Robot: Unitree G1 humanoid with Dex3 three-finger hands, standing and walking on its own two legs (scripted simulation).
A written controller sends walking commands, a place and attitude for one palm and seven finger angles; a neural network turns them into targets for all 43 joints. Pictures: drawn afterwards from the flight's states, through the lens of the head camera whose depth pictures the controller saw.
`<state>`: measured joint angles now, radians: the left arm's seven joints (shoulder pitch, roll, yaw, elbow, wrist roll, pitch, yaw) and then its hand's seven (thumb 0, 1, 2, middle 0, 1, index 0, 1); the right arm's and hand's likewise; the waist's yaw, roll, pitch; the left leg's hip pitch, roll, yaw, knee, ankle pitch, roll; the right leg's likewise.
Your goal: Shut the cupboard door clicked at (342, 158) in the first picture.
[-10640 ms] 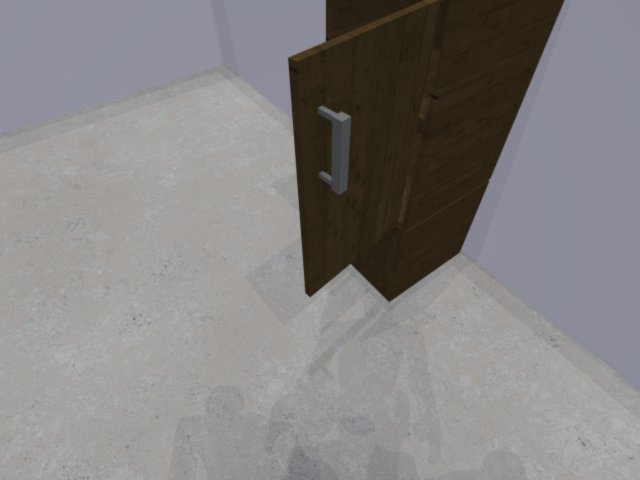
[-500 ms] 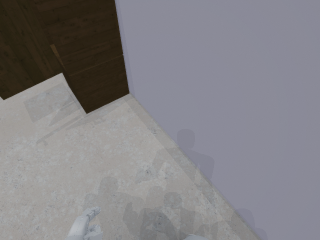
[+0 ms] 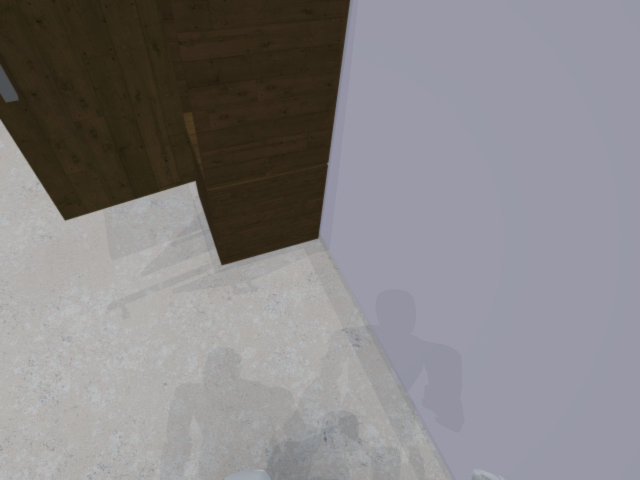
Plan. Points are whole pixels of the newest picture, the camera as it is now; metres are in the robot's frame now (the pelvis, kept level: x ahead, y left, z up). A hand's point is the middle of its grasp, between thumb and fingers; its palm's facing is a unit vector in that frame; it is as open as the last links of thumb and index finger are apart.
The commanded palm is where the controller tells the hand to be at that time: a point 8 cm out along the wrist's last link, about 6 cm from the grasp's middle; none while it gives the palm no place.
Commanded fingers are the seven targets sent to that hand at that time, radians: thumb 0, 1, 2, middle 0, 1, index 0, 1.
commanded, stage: walk to a spot facing it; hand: left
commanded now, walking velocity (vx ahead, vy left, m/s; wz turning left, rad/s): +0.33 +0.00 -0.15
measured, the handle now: out of the picture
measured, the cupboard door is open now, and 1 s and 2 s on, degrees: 98 98 98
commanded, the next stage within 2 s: turn to face it in 0.14 s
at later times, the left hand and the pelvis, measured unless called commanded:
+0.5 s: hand (240, 355) +0.32 +0.15 -0.16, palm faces -0.01 -0.99 -0.17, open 7.4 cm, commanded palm none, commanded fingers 0.00 0.90 0.90 -0.20 -0.30 -0.20 -0.30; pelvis +0.20 -0.02 +0.00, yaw +2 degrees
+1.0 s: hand (158, 394) +0.25 +0.26 -0.16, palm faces +0.35 -0.91 -0.22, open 7.4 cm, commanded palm none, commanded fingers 0.00 0.90 0.90 -0.20 -0.30 -0.20 -0.30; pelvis +0.24 +0.03 +0.01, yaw +18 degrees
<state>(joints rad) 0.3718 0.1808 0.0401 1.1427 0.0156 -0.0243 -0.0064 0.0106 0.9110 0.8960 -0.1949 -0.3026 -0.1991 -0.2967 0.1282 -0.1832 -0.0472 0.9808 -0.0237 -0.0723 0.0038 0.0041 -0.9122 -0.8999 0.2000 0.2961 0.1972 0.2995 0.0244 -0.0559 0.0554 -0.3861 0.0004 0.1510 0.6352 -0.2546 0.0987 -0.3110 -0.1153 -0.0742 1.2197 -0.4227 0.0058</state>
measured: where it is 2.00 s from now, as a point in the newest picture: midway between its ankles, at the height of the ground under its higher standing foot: (297, 445)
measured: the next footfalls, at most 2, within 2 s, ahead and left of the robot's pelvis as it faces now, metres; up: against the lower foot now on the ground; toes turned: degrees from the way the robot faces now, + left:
right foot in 0.44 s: +0.30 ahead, -0.13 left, +0.00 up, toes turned -6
left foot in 0.82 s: +0.28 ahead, +0.13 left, +0.00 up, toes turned +19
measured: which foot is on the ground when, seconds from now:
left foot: down 0.00-0.44, up 0.46-0.80, down 0.82-1.00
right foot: up 0.00-0.42, down 0.44-0.80, up 0.82-1.00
